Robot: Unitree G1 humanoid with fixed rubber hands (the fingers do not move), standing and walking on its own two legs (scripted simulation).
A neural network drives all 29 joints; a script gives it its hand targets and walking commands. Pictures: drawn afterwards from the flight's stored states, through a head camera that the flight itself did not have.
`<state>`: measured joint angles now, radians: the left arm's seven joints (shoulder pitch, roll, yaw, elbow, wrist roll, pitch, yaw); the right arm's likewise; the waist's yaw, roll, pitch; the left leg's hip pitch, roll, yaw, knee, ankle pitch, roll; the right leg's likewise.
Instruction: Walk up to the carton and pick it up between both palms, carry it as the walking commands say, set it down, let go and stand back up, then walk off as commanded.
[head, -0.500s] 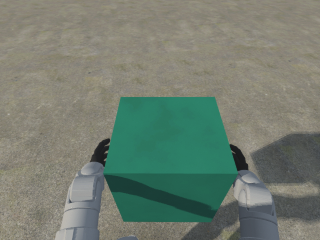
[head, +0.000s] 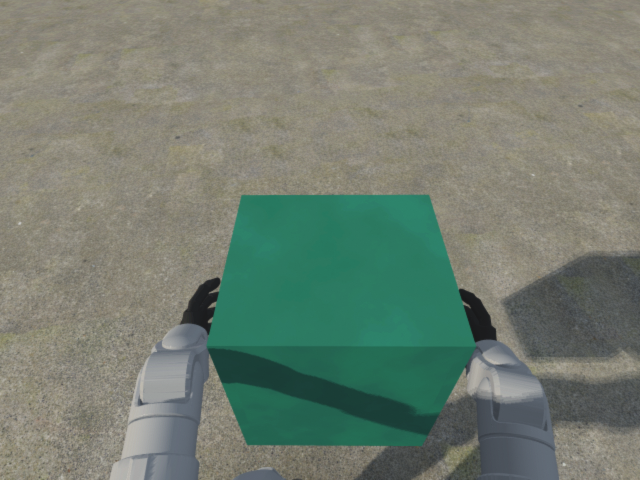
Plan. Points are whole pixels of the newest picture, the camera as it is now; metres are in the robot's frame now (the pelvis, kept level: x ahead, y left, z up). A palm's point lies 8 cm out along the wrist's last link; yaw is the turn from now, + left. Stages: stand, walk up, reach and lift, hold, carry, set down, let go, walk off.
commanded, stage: carry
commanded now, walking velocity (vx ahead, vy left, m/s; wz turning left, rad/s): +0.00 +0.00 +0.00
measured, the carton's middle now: (334, 324) +0.34 -0.01 -0.04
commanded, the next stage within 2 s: hold in 0.42 s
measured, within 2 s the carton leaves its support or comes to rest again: neither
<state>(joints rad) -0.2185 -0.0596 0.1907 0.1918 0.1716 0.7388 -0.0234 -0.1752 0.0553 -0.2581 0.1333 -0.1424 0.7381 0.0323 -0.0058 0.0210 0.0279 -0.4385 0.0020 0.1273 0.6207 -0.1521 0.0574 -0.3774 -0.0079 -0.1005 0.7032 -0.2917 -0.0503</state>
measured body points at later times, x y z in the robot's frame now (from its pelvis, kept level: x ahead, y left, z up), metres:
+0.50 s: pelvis +0.01 +0.00 +0.00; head +0.01 +0.00 +0.45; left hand +0.31 +0.17 +0.02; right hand +0.30 -0.19 +0.02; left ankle +0.12 +0.08 -0.71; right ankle +0.06 -0.09 -0.72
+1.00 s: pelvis +0.01 +0.01 +0.00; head +0.01 +0.05 +0.45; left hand +0.33 +0.17 +0.02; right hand +0.31 -0.19 +0.03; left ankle +0.12 +0.08 -0.71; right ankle +0.06 -0.09 -0.71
